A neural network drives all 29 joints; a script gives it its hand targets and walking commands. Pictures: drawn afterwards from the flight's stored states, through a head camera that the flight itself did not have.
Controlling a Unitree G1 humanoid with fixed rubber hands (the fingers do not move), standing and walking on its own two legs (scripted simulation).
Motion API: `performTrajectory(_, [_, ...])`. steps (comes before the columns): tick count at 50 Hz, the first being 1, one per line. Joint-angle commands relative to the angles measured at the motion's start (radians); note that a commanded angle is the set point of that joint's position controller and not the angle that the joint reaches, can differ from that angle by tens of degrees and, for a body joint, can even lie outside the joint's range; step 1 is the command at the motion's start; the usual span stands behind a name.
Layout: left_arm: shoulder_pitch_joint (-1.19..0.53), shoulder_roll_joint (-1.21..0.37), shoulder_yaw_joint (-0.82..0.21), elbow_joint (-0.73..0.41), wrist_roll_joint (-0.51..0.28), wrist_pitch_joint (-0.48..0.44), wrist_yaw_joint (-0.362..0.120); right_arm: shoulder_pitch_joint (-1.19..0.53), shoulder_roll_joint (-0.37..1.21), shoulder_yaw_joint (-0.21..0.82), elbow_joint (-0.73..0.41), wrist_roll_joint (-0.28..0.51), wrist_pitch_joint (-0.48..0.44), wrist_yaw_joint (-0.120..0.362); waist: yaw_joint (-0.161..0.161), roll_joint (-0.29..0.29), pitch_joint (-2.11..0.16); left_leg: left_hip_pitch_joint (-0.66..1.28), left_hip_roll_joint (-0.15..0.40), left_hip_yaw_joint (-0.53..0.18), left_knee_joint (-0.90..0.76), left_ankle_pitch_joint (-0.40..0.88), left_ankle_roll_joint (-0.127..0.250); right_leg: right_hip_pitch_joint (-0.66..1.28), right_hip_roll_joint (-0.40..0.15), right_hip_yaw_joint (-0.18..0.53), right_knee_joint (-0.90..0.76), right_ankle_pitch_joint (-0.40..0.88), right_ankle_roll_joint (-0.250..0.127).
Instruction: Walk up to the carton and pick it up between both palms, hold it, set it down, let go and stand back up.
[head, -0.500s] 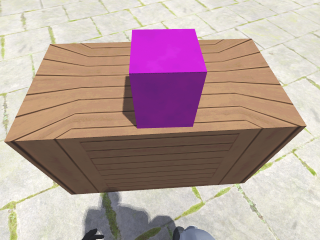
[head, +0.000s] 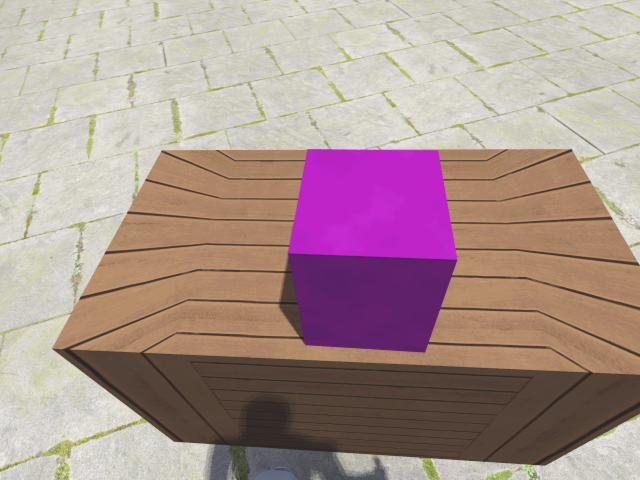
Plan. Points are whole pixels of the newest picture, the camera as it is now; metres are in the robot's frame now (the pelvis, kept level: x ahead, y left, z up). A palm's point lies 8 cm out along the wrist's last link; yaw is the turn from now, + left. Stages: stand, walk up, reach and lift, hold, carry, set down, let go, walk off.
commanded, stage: walk up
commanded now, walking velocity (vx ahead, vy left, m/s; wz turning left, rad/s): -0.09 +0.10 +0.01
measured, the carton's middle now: (367, 253) +0.47 -0.01 -0.02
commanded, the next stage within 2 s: none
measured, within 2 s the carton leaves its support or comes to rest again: neither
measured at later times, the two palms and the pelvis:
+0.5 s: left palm out of the picture -0.02 +0.29 -0.16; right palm out of the picture +0.03 -0.18 -0.13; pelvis -0.03 +0.05 -0.01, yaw +0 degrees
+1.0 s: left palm out of the picture -0.09 +0.24 -0.15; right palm out of the picture -0.08 -0.20 -0.14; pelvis -0.06 +0.03 +0.00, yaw +1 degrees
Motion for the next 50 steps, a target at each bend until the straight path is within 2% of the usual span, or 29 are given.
performTrajectory(1, [0.005,0.245,0.066,-0.062,0.023,0.033,0.031,0.078,-0.106,-0.03,-0.035,0.008,0.008,-0.017,-0.023,-0.194,-0.098,0.109,0.045,0.002,-0.083,-0.166,0.0,-0.007,-0.361,0.198,-0.017,0.684,-0.156])
performTrajectory(3, [-0.053,0.203,0.06,-0.068,0.019,0.063,0.03,0.101,-0.065,-0.022,-0.035,0.007,0.003,-0.019,-0.058,-0.22,-0.04,0.212,0.033,0.019,-0.253,-0.072,0.023,-0.121,-0.287,0.151,0.045,0.428,-0.112])
performTrajectory(4, [-0.033,0.189,0.065,-0.07,0.024,0.07,0.034,0.143,-0.108,-0.027,-0.026,0.002,-0.017,-0.023,-0.075,-0.153,-0.023,0.249,0.092,-0.052,-0.389,0.079,0.032,-0.134,-0.244,0.164,0.166,0.333,-0.066])
performTrajectory(5, [0.058,0.104,0.043,-0.059,0.009,0.079,0.032,0.142,-0.17,-0.041,-0.033,-0.007,-0.036,-0.03,-0.033,0.115,-0.095,0.351,0.193,-0.123,-0.35,0.53,0.067,-0.214,-0.157,0.101,0.297,0.089,-0.02])
performTrajectory(6, [0.065,0.082,0.037,-0.067,-0.003,0.09,0.03,0.129,-0.21,-0.056,-0.045,-0.003,-0.037,-0.032,-0.035,0.237,-0.086,0.355,0.301,-0.219,-0.352,0.809,0.126,-0.278,-0.063,0.037,0.449,-0.29,0.031])
performTrajectory(7, [0.024,0.061,0.042,-0.106,-0.015,0.109,0.037,0.159,-0.257,-0.058,-0.033,0.009,-0.038,-0.035,-0.084,0.353,-0.149,0.248,0.378,-0.312,-0.379,0.9,0.252,-0.235,-0.006,0.07,0.606,-0.431,0.051])
performTrajectory(8, [-0.021,0.118,0.062,-0.102,-0.006,0.123,0.03,0.139,-0.159,-0.038,-0.036,-0.003,-0.04,-0.035,-0.095,0.255,-0.156,0.183,0.357,-0.342,-0.436,0.686,0.269,-0.186,-0.01,0.135,0.685,-0.41,0.047])
performTrajectory(10, [-0.053,0.167,0.082,-0.108,-0.002,0.136,0.024,0.079,-0.163,-0.019,-0.067,-0.009,-0.037,-0.046,-0.035,0.131,-0.127,0.234,0.303,-0.212,-0.377,0.848,0.243,-0.251,0.009,0.183,0.784,-0.371,0.057])
performTrajectory(11, [-0.041,0.173,0.08,-0.099,-0.002,0.137,0.02,0.061,-0.144,-0.02,-0.064,-0.004,-0.037,-0.048,-0.023,0.099,-0.149,0.24,0.261,-0.165,-0.399,0.616,0.216,-0.258,0.003,0.198,0.787,-0.292,0.048])
performTrajectory(12, [0.01,0.128,0.066,-0.074,0.005,0.14,0.012,0.033,-0.161,-0.011,-0.064,-0.011,-0.037,-0.038,-0.005,0.078,-0.217,0.234,0.198,-0.152,-0.479,0.128,0.176,-0.211,0.002,0.207,0.705,-0.188,0.041])
performTrajectory(13, [-0.015,0.112,0.07,-0.068,0.013,0.141,0.011,0.031,-0.127,-0.001,-0.054,-0.015,-0.04,-0.029,-0.013,0.09,-0.184,0.217,0.164,-0.188,-0.549,-0.136,0.154,-0.203,0.003,0.196,0.67,-0.151,0.041])
performTrajectory(16, [-0.043,0.127,0.069,-0.051,-0.004,0.135,0.004,0.044,-0.122,0.013,-0.046,-0.011,-0.055,-0.022,-0.018,0.141,-0.158,0.332,0.142,-0.172,-0.542,-0.032,0.15,-0.228,0.003,0.191,0.527,-0.115,0.056])
performTrajectory(18, [-0.061,0.15,0.064,-0.052,-0.008,0.134,0.01,0.051,-0.136,0.011,-0.035,-0.008,-0.06,-0.024,-0.036,0.072,-0.136,0.373,0.172,-0.173,-0.525,0.051,0.176,-0.219,0.0,0.189,0.418,-0.187,0.054])
performTrajectory(22, [-0.087,0.143,0.042,-0.03,-0.02,0.126,0.023,0.112,-0.14,0.011,-0.009,-0.005,-0.054,-0.024,-0.071,0.1,-0.077,0.316,0.193,-0.204,-0.539,-0.004,0.209,-0.113,-0.017,0.18,0.15,-0.255,0.051])
performTrajectory(25, [0.024,0.105,0.021,0.028,-0.01,0.105,0.023,0.096,-0.177,-0.003,-0.002,0.006,-0.035,-0.02,-0.033,0.076,-0.048,0.196,0.149,-0.181,-0.527,-0.145,0.164,0.048,-0.029,0.17,-0.157,-0.008,0.033])
performTrajectory(27, [0.096,0.153,0.026,0.051,-0.005,0.089,0.021,0.129,-0.128,-0.002,0.006,0.021,-0.032,-0.016,-0.04,-0.046,-0.068,0.199,0.079,-0.106,-0.476,-0.114,0.108,0.059,-0.114,0.306,-0.205,-0.001,-0.009])
performTrajectory(28, [0.061,0.181,0.028,0.054,-0.018,0.084,0.016,0.07,-0.094,0.003,-0.006,0.017,-0.027,-0.014,-0.032,-0.227,0.024,0.278,0.01,-0.029,-0.44,-0.06,0.078,-0.171,-0.145,0.372,-0.258,-0.162,-0.029])
performTrajectory(29, [-0.027,0.201,0.026,0.042,-0.018,0.081,0.011,0.05,-0.103,0.004,0.008,0.02,-0.02,-0.008,-0.052,-0.296,0.102,0.341,-0.023,-0.002,-0.383,-0.033,0.057,-0.34,-0.141,0.377,-0.295,-0.295,-0.039])
performTrajectory(31, [-0.133,0.137,0.005,0.012,-0.005,0.07,0.017,0.106,-0.085,0.007,0.026,0.015,-0.024,-0.003,-0.121,-0.292,0.124,0.356,-0.008,-0.018,-0.362,0.031,0.072,-0.277,-0.138,0.321,-0.3,-0.228,-0.02])
performTrajectory(36, [0.005,0.152,0.011,0.057,-0.01,0.052,0.019,0.133,-0.113,0.014,0.061,-0.007,-0.037,-0.002,-0.084,-0.03,0.077,0.367,0.015,-0.034,-0.408,-0.038,0.06,-0.274,-0.109,0.332,-0.276,-0.252,-0.037])
performTrajectory(37, [-0.005,0.152,0.014,0.058,-0.01,0.057,0.019,0.175,-0.087,0.02,0.073,-0.002,-0.04,-0.003,-0.099,-0.08,0.078,0.328,0.026,-0.066,-0.434,-0.059,0.063,-0.233,-0.097,0.302,-0.241,-0.199,-0.044])
performTrajectory(38, [-0.011,0.118,0.006,0.045,-0.015,0.058,0.02,0.171,-0.082,0.023,0.075,-0.002,-0.042,-0.003,-0.093,0.005,0.086,0.296,0.027,-0.074,-0.455,-0.072,0.071,-0.211,-0.096,0.283,-0.218,-0.181,-0.034])
performTrajectory(39, [0.005,0.129,0.006,0.046,-0.019,0.06,0.016,0.164,-0.081,0.022,0.079,0.002,-0.044,-0.007,-0.086,-0.053,0.083,0.299,0.03,-0.067,-0.459,-0.093,0.066,-0.244,-0.086,0.289,-0.216,-0.22,-0.03])
performTrajectory(40, [0.025,0.138,0.013,0.056,-0.018,0.06,0.013,0.161,-0.103,0.023,0.091,0.0,-0.046,-0.008,-0.072,-0.041,0.065,0.3,0.039,-0.082,-0.459,-0.13,0.066,-0.24,-0.077,0.292,-0.215,-0.229,-0.033])
performTrajectory(42, [0.032,0.114,0.005,0.059,-0.009,0.061,0.011,0.165,-0.083,0.025,0.087,-0.002,-0.044,-0.01,-0.077,0.084,0.048,0.287,0.048,-0.106,-0.484,-0.169,0.072,-0.218,-0.06,0.277,-0.166,-0.165,-0.031])
performTrajectory(44, [0.054,0.13,0.013,0.065,-0.003,0.064,0.014,0.188,-0.055,0.037,0.111,0.007,-0.046,-0.011,-0.075,0.071,0.045,0.207,0.065,-0.144,-0.546,-0.258,0.077,-0.145,-0.032,0.245,-0.118,-0.137,-0.03])
performTrajectory(45, [0.081,0.077,0.001,0.062,0.004,0.061,0.012,0.171,-0.082,0.03,0.117,0.004,-0.045,-0.016,-0.057,0.122,0.037,0.196,0.065,-0.141,-0.536,-0.228,0.079,-0.097,-0.041,0.242,-0.118,-0.099,-0.034])
performTrajectory(48, [0.088,0.092,-0.002,0.076,-0.013,0.058,0.007,0.192,-0.11,0.023,0.105,0.011,-0.049,-0.019,-0.058,-0.063,-0.011,0.225,0.083,-0.162,-0.546,-0.237,0.074,-0.099,-0.029,0.223,-0.092,-0.106,-0.023])
performTrajectory(50, [0.093,0.069,-0.006,0.079,-0.005,0.057,0.007,0.202,-0.103,0.018,0.104,0.01,-0.047,-0.019,-0.059,-0.029,-0.031,0.223,0.07,-0.136,-0.527,-0.202,0.075,-0.083,-0.043,0.247,-0.121,-0.117,-0.033])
